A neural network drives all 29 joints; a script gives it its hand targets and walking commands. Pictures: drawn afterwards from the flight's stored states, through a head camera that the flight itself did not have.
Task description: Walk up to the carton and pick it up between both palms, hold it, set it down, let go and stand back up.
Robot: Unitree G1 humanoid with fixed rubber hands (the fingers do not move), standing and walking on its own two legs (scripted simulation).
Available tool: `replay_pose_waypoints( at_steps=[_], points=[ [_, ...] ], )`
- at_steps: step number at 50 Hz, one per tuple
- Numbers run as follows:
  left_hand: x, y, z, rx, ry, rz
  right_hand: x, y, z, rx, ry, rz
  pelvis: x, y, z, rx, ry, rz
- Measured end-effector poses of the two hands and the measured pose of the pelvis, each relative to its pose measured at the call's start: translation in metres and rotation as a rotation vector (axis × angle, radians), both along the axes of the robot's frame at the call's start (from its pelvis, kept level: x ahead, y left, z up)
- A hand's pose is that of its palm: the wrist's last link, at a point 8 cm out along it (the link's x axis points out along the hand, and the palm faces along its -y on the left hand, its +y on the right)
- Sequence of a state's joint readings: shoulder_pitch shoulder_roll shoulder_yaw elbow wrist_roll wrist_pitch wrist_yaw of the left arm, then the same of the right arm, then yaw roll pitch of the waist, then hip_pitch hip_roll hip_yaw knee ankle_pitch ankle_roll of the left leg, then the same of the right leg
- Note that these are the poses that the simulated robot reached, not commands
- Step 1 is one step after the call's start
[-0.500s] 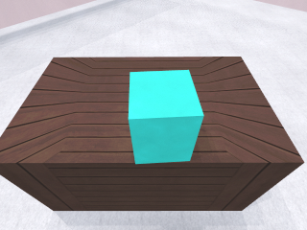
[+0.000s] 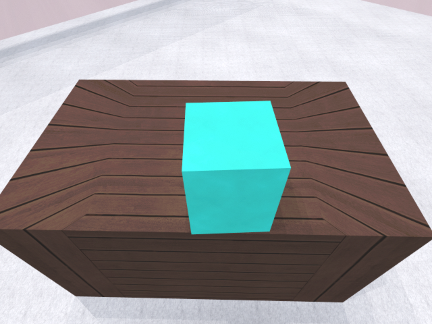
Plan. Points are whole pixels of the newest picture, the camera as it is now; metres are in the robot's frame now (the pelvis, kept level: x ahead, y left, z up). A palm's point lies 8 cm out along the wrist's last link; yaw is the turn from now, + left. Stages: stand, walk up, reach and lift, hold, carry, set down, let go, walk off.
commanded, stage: walk up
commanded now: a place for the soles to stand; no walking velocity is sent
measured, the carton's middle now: (229, 170) +0.46 -0.01 -0.01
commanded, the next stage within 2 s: reach and lift in 0.36 s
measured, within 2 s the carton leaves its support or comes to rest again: neither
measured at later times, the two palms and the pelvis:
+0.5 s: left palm out of the picture +0.08 +0.27 -0.13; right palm out of the picture +0.09 -0.25 -0.13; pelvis -0.02 +0.00 -0.02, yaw -1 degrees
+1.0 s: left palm out of the picture +0.11 +0.23 -0.09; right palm out of the picture +0.10 -0.23 -0.08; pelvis -0.04 -0.01 +0.00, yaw -3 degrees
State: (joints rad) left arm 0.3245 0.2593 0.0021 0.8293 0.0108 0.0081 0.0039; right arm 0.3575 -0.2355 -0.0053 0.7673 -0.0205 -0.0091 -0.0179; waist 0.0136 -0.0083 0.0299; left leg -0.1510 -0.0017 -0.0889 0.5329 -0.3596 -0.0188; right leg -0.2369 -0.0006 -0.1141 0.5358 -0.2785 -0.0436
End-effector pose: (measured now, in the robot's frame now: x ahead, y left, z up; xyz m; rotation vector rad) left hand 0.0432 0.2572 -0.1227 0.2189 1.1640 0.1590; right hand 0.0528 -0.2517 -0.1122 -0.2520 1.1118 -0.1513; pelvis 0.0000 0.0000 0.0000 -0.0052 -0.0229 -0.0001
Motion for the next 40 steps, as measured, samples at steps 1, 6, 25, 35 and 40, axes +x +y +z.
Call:
replay_pose_waypoints(
  at_steps=[1, 6, 25, 35, 40],
  points=[
    [0.001, 0.0, 0.0, 0.001, -0.003, 0.0, 0.002, 0.0, 0.0, -0.001, -0.005, 0.001, 0.0, 0.0, 0.0, -0.001, -0.001, 0.002],
    [0.007, 0.002, -0.001, -0.002, -0.026, 0.005, 0.01, 0.002, 0.002, -0.006, -0.023, 0.009, 0.0, 0.001, -0.001, -0.002, -0.006, 0.006],
    [0.035, 0.015, -0.012, 0.036, 0.073, 0.036, 0.037, -0.001, -0.019, 0.008, -0.055, 0.045, -0.023, 0.0, -0.018, 0.008, 0.034, -0.025],
    [0.117, -0.031, 0.049, -0.019, -0.251, -0.069, 0.064, 0.004, 0.024, 0.074, -0.331, 0.034, -0.028, -0.008, -0.003, 0.0, -0.039, -0.045],
    [0.087, -0.035, 0.034, -0.046, -0.152, -0.021, 0.042, -0.003, 0.029, 0.036, -0.291, 0.031, -0.032, -0.009, 0.002, 0.009, -0.062, -0.059]
  ],
)
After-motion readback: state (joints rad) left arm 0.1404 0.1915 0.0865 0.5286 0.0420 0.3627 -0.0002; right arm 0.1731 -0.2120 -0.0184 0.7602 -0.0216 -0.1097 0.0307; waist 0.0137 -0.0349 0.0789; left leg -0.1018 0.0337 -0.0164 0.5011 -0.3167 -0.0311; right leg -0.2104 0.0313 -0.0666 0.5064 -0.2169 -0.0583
